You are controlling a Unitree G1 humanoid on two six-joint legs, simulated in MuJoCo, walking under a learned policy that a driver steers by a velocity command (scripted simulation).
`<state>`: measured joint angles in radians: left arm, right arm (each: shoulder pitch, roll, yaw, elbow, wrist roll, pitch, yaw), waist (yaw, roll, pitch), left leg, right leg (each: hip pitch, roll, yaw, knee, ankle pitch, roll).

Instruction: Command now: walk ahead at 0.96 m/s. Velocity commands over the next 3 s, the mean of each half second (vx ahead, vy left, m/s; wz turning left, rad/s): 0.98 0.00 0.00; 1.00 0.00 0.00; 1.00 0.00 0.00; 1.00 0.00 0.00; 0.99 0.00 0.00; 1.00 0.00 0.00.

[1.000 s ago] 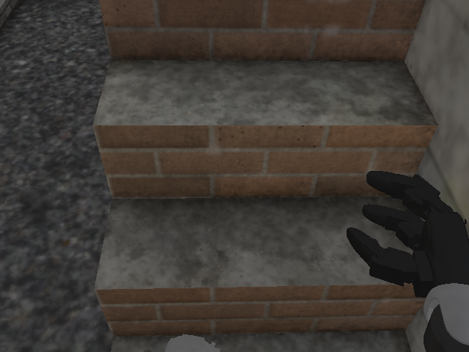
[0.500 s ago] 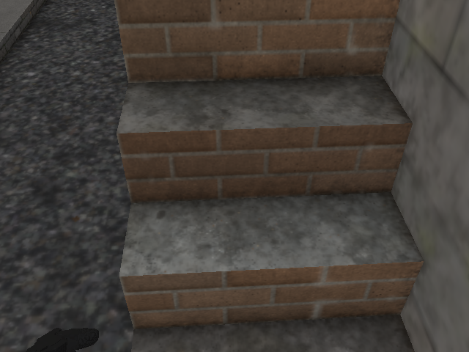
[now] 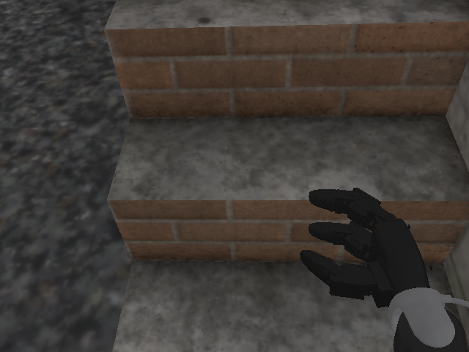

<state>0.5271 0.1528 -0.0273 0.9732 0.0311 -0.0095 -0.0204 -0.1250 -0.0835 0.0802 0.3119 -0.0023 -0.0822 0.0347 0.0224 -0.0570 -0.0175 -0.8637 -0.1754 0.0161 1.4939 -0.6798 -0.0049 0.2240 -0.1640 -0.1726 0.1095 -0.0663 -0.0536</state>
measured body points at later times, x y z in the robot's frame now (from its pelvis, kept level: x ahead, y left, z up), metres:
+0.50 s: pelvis -0.19 +0.08 -0.04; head -0.20 +0.11 +0.41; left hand +0.02 +0.31 -0.13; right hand -0.06 -0.19 -0.12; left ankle -0.19 +0.20 -0.77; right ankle -0.23 -0.12 -0.75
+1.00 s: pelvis -0.17 +0.11 -0.02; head -0.20 +0.10 +0.43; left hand -0.04 +0.36 -0.11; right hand +0.02 -0.12 -0.10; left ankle -0.19 +0.20 -0.77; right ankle -0.17 -0.01 -0.75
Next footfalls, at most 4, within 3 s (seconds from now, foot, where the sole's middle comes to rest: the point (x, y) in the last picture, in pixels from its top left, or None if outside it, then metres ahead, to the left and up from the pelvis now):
0.46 left None -0.15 0.20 -0.81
1.04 right None -0.13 -0.01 -0.81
1.44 left None -0.03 0.22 -0.81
1.92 right None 0.19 -0.05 -0.59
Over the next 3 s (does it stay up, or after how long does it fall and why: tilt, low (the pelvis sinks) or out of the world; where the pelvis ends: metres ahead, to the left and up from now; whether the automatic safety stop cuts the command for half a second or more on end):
stays up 0.57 -0.05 0.56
